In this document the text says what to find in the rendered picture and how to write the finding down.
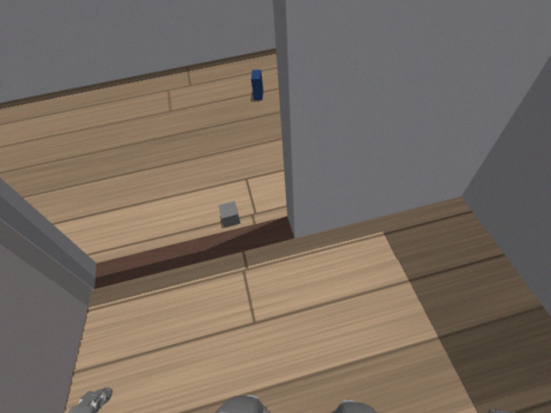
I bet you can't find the left robot hand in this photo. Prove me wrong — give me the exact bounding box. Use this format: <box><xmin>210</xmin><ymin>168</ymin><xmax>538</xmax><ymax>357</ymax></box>
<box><xmin>67</xmin><ymin>387</ymin><xmax>113</xmax><ymax>413</ymax></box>

